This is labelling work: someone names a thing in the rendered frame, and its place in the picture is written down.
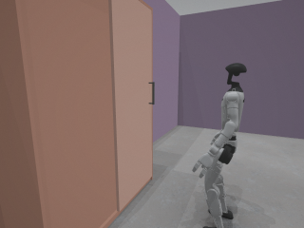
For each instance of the robot torso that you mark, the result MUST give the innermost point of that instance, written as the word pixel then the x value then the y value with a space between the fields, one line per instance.
pixel 233 142

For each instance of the robot left hand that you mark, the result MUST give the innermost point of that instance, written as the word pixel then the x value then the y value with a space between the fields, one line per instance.
pixel 206 161

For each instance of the robot right shin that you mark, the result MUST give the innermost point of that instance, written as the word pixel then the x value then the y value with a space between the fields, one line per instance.
pixel 222 195

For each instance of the robot right hand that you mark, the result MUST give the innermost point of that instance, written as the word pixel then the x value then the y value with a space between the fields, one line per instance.
pixel 216 136

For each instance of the robot left upper arm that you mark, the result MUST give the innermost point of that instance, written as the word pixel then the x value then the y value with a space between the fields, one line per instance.
pixel 232 100

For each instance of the wardrobe door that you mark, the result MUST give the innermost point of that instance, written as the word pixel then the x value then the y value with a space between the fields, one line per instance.
pixel 69 68
pixel 130 34

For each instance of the handle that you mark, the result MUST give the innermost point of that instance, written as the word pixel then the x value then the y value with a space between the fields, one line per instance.
pixel 153 93

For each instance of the left robot forearm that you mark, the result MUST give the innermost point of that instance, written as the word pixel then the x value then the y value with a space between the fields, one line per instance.
pixel 225 135

